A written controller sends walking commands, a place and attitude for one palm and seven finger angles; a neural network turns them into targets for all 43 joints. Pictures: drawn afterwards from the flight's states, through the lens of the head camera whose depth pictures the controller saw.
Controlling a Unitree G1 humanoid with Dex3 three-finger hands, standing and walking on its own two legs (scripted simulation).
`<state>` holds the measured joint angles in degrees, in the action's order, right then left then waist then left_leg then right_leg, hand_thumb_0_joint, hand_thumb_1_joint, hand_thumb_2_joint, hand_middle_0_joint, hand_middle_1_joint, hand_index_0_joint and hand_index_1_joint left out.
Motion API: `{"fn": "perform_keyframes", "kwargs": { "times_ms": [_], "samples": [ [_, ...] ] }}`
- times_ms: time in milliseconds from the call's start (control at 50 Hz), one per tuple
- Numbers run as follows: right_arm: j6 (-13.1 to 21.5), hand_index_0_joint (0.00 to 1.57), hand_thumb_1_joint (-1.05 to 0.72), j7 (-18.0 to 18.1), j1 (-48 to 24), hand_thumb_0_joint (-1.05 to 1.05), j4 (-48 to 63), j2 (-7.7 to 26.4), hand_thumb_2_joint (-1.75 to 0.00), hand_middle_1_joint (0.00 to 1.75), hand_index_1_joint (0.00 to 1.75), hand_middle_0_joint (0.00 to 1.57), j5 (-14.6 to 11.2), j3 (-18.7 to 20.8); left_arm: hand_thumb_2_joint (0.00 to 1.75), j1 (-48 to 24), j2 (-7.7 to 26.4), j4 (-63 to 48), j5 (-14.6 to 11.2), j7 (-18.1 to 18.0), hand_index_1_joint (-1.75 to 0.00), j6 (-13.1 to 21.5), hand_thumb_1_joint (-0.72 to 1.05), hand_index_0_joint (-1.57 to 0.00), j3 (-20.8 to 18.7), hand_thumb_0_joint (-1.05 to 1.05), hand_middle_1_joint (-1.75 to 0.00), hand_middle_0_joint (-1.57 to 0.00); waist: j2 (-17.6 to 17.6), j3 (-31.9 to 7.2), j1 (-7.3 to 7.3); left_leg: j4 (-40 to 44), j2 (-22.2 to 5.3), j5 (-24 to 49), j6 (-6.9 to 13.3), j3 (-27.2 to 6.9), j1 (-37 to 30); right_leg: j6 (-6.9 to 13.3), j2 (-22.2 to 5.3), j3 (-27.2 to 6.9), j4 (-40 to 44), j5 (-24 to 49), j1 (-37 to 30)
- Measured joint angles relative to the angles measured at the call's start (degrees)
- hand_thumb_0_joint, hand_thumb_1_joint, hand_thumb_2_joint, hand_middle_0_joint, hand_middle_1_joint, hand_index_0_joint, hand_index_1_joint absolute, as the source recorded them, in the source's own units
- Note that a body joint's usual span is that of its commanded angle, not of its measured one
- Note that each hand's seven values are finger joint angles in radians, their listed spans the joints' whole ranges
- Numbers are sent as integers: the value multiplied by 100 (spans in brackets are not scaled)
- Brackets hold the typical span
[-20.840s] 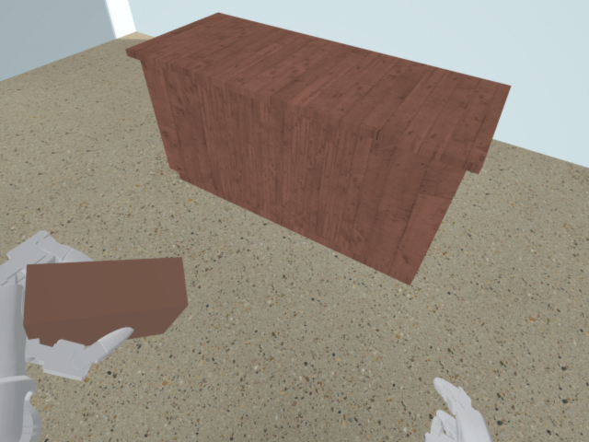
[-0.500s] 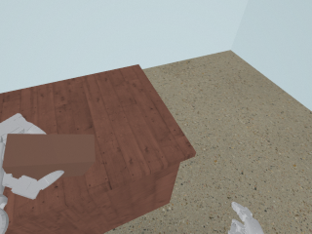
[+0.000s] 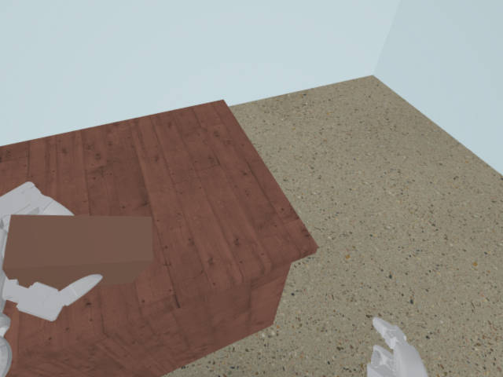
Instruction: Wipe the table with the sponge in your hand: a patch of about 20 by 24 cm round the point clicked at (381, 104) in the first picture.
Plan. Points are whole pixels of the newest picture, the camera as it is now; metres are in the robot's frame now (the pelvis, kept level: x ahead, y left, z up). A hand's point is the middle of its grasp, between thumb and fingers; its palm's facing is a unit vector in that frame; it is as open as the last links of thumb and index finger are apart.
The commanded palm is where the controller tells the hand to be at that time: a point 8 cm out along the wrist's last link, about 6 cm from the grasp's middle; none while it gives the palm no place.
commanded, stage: shuffle to correct the standing spot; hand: left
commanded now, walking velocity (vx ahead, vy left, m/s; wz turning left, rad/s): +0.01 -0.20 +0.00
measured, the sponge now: (104, 254) +0.23 +0.20 +0.14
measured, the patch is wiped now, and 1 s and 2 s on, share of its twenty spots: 0.00 0.00 0.00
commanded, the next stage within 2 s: come to a stop and stand still in 0.76 s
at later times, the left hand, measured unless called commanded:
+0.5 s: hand (38, 262) +0.21 +0.25 +0.17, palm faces +0.31 -0.86 -0.41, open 9.5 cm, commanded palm +0.15 +0.29 +0.19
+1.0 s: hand (5, 223) +0.24 +0.29 +0.19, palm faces +0.40 -0.80 -0.45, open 9.5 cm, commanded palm +0.16 +0.28 +0.19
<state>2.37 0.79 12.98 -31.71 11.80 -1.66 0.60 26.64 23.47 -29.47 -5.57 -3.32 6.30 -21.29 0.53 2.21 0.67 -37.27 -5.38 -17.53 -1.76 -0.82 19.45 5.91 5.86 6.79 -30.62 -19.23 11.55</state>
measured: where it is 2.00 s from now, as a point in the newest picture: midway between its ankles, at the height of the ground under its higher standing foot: outside the picture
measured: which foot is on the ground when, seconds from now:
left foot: down 0.00-1.00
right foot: down 0.00-1.00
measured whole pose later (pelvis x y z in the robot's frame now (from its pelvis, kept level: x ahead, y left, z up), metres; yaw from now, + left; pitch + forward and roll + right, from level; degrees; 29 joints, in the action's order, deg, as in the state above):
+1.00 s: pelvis -0.01 +0.01 +0.01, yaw -2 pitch +0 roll -1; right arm 8.0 0.7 14.4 -33.6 11.1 -0.6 0.3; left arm 12.4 28.8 -19.9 -3.2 -1.2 10.8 -26.3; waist -2.3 3.8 -4.3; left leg -32.0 -4.9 -13.9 -1.4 2.1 17.7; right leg 4.1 4.8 4.7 -29.5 -16.6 12.7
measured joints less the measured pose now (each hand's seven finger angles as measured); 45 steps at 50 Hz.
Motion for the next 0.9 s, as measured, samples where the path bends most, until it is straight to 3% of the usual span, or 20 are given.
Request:
{"fn": "perform_keyframes", "kwargs": {
  "times_ms": [140,700,900],
  "samples": [
    [4,20,-91,18,9,1,30,15,-90,30,30,20,27,18,104,-47,9,-15,54,15,-136,-13,-45,-79,5,0,-136,-80,76,38,-9,122,-26,81,-74,-43,-62,-61,37,29,255,132,-139],
    [107,20,-91,16,162,1,-22,4,-90,30,30,20,6,-16,104,21,-19,22,34,-23,-136,25,-45,-79,6,0,-136,-80,140,-55,11,-18,-3,79,63,-80,120,-47,19,77,191,191,1],
    [112,20,-91,26,138,1,-58,-3,-90,30,30,20,29,-24,104,-10,-39,17,57,-17,-136,1,-45,-79,37,0,-136,-80,144,-17,-2,66,4,92,-18,-99,30,-80,18,89,324,203,-122]
  ]
}}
